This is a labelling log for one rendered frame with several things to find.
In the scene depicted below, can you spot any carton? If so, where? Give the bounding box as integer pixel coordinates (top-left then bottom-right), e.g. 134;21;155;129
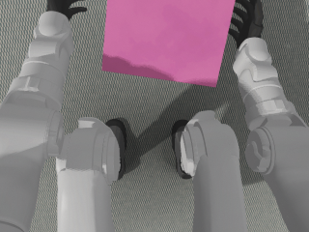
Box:
101;0;236;88

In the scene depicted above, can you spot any right robot forearm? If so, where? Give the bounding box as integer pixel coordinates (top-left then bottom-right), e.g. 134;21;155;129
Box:
233;37;309;131

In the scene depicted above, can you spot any left robot thigh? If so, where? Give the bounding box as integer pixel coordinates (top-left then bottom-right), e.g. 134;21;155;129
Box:
57;128;120;232

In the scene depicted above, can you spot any left robot hand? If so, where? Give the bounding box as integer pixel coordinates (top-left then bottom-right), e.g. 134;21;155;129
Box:
46;0;88;21

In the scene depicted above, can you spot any left robot shin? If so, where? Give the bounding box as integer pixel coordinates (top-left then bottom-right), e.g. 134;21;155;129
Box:
55;117;121;175

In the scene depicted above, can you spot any left robot forearm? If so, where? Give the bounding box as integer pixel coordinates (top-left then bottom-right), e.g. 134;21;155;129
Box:
0;11;75;112

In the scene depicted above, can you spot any robot left upper arm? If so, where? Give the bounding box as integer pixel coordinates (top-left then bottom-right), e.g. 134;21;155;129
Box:
0;102;65;232

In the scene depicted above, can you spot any right robot hand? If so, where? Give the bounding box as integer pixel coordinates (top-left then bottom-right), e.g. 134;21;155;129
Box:
228;0;264;49

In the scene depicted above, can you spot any robot right upper arm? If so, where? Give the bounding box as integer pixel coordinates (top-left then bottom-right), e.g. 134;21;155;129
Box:
244;126;309;232

